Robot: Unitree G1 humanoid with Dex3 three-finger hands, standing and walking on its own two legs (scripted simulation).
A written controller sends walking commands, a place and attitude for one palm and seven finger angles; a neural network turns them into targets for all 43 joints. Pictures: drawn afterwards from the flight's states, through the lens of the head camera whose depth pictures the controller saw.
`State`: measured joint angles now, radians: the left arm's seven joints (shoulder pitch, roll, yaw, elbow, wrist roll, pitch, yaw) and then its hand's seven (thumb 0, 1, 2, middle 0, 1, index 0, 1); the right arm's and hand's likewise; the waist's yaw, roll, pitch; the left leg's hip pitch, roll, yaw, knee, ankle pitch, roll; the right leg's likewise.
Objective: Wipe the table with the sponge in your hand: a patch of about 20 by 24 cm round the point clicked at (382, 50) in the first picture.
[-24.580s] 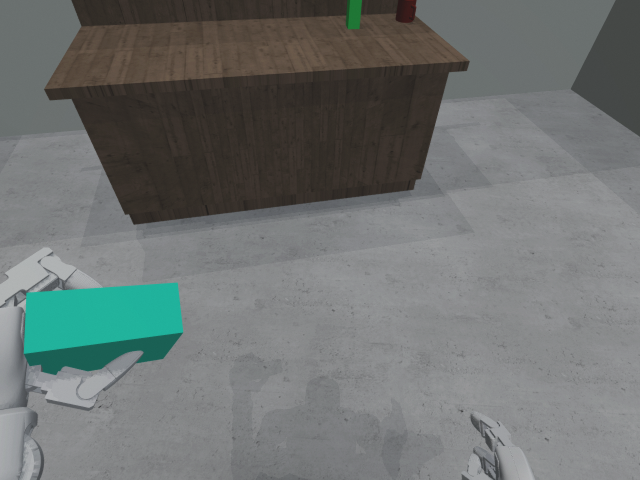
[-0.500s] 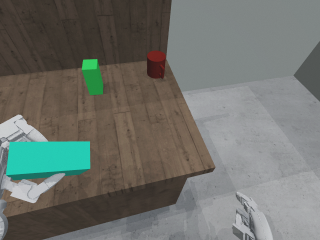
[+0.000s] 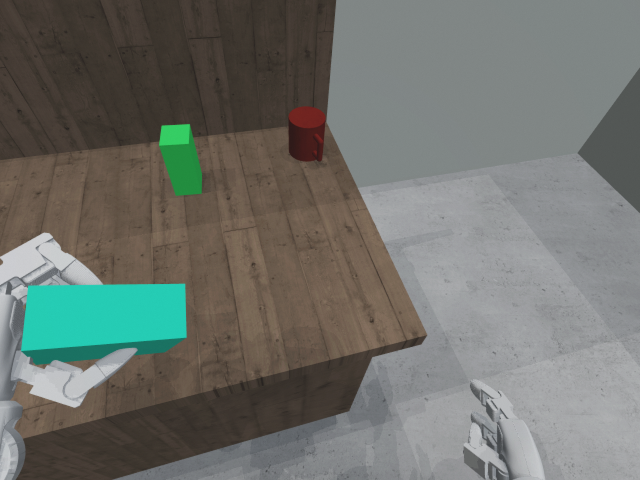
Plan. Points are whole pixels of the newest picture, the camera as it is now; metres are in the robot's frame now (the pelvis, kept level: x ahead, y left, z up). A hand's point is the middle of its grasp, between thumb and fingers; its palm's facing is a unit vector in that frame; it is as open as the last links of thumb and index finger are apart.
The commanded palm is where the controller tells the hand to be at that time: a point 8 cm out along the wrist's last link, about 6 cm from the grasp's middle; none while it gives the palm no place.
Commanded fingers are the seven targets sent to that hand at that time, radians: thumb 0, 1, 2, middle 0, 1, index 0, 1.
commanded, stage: look again from close up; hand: left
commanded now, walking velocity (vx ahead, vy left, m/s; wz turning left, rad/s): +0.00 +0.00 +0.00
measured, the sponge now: (130, 323) +0.23 +0.21 +0.13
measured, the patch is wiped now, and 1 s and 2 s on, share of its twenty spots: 0.00 0.00 0.00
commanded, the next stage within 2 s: shuffle to correct the standing spot in 0.12 s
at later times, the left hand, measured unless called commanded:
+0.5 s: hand (115, 291) +0.25 +0.22 +0.15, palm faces +0.28 -0.90 -0.34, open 9.1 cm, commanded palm +0.19 +0.26 +0.17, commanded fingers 0.00 0.10 1.30 -1.20 -1.60 -1.20 -1.60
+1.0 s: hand (187, 296) +0.25 +0.16 +0.15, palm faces +0.20 -0.90 -0.39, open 9.1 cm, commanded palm +0.20 +0.21 +0.17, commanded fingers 0.00 0.10 1.30 -1.20 -1.60 -1.20 -1.60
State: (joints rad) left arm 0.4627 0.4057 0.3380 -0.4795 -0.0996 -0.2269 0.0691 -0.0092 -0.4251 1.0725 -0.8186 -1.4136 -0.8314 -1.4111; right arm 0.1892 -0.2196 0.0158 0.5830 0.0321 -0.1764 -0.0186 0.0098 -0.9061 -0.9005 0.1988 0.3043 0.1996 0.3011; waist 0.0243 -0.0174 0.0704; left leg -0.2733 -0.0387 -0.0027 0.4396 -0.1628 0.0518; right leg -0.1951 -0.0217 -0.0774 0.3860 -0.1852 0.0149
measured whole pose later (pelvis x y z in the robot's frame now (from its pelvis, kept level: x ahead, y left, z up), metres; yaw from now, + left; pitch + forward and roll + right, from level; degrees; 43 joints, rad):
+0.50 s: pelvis +0.01 -0.01 +0.00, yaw -4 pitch +0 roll -1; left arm 0.41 0.38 0.34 -0.49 -0.09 -0.18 0.07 -0.01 -0.43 1.07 -0.82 -1.41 -0.83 -1.41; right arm 0.17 -0.18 0.03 0.54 0.02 -0.12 -0.02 0.01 -0.91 -0.90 0.20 0.30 0.20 0.30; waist 0.04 -0.04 0.07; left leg -0.25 0.00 0.06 0.44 -0.19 0.04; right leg -0.21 0.01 -0.01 0.40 -0.19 0.00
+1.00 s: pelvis +0.02 -0.06 +0.00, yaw -5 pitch +1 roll -1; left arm 0.50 0.40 0.34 -0.54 -0.12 -0.12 0.06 -0.01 -0.43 1.07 -0.82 -1.41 -0.83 -1.41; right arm 0.20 -0.23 -0.01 0.56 0.03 -0.09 -0.06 0.01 -0.91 -0.90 0.20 0.30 0.20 0.30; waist 0.00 0.00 0.04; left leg -0.27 0.08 0.04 0.50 -0.23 -0.03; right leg -0.22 0.09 -0.03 0.43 -0.22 -0.07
